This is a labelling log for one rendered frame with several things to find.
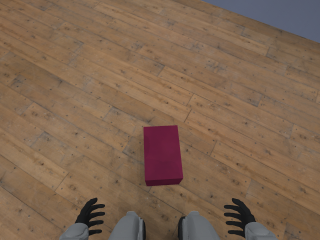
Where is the left robot hand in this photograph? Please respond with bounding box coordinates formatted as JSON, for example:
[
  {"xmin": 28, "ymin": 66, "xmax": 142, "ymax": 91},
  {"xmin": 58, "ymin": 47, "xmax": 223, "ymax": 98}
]
[{"xmin": 75, "ymin": 197, "xmax": 105, "ymax": 236}]

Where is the right robot thigh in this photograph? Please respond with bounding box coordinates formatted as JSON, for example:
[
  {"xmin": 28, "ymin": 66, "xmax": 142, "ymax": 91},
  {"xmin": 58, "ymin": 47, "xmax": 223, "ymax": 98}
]
[{"xmin": 182, "ymin": 215, "xmax": 221, "ymax": 240}]

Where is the right robot forearm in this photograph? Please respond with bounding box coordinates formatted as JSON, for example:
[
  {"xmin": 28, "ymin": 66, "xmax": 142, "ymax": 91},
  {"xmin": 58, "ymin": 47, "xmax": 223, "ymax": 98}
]
[{"xmin": 244, "ymin": 222, "xmax": 278, "ymax": 240}]

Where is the carton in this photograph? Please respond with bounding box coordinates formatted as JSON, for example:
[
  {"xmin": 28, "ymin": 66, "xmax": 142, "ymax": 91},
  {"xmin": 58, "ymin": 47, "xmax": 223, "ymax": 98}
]
[{"xmin": 143, "ymin": 125, "xmax": 183, "ymax": 187}]

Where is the right robot hand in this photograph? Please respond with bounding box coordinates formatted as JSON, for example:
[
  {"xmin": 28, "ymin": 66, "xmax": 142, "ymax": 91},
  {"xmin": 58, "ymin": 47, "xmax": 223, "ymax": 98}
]
[{"xmin": 224, "ymin": 198, "xmax": 256, "ymax": 238}]

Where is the left robot shin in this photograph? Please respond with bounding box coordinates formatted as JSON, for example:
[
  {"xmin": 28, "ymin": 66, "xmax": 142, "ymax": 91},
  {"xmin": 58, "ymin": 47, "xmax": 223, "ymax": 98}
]
[{"xmin": 126, "ymin": 211, "xmax": 139, "ymax": 217}]

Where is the left robot forearm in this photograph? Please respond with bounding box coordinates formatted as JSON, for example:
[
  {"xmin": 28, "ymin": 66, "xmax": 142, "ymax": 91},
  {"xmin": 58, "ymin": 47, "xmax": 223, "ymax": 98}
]
[{"xmin": 59, "ymin": 223, "xmax": 89, "ymax": 240}]

